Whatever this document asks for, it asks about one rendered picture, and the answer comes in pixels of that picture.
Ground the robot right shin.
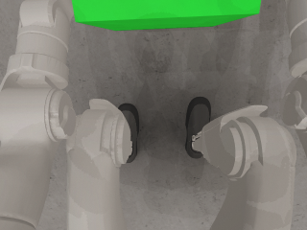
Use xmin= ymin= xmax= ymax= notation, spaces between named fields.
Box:
xmin=192 ymin=105 xmax=296 ymax=168

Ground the robot right foot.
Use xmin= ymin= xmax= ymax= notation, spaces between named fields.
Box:
xmin=185 ymin=97 xmax=211 ymax=159

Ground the left robot forearm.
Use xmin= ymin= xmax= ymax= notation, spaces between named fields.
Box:
xmin=0 ymin=0 xmax=74 ymax=92

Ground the left robot upper arm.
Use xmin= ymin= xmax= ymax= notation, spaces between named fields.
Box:
xmin=0 ymin=87 xmax=77 ymax=230

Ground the right robot forearm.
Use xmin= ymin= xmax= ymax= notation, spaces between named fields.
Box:
xmin=284 ymin=0 xmax=307 ymax=78

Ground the right robot upper arm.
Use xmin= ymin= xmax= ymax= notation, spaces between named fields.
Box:
xmin=279 ymin=73 xmax=307 ymax=158

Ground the carton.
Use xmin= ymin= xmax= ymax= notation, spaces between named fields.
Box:
xmin=72 ymin=0 xmax=261 ymax=31

